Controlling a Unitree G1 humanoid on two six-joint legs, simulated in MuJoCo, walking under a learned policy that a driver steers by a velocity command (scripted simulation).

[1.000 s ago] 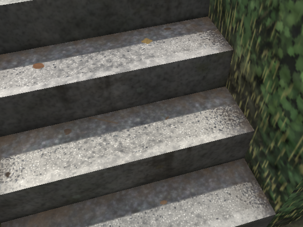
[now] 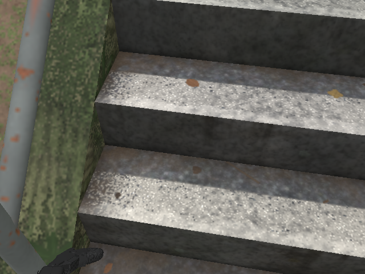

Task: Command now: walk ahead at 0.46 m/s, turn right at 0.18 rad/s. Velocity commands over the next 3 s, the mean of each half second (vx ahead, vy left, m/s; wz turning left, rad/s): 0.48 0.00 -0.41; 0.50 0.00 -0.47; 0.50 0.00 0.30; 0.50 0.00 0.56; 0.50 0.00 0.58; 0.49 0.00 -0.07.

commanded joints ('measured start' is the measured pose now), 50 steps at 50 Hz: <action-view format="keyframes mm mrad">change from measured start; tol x64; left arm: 1 275 114 59 13 7 -4 3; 50 -233 9 -106 -72 14 164 -131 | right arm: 1 -223 -131 -32 -113 12 -46 11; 50 94 -231 0 401 -43 -103 181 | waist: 1 219 61 -152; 50 236 205 -234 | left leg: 1 -12 165 -35 394 1252 61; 3 -650 -38 30 1146 -124 -67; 14 -1398 124 129 1934 21 -162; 23 -375 -16 349 859 -220 -93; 29 -377 440 -834 -157 -963 164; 46 50 348 213 -437 170 82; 50 -129 384 309 -334 1656 154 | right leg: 1 366 15 12 -436 394 -63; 3 614 -293 464 -349 1261 -207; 7 412 -294 603 -523 -200 -300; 18 232 -142 530 -540 -75 -196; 21 177 -188 491 -749 168 -226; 24 477 -200 356 -338 1814 -144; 27 -175 108 310 699 157 -81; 41 -1289 -23 260 1486 37 -274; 50 -316 16 -63 636 -29 -166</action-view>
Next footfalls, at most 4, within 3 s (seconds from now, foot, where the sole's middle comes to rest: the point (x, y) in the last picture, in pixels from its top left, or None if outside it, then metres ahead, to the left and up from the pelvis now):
0.04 right None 0.09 -0.09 -0.78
0.50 left None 0.36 0.09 -0.59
1.04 right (314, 211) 0.54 -0.36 -0.40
1.48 left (275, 96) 0.82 -0.26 -0.21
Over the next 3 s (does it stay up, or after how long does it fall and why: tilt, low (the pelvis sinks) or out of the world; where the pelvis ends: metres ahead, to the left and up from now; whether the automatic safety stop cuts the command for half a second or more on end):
stays up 1.37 -0.34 0.98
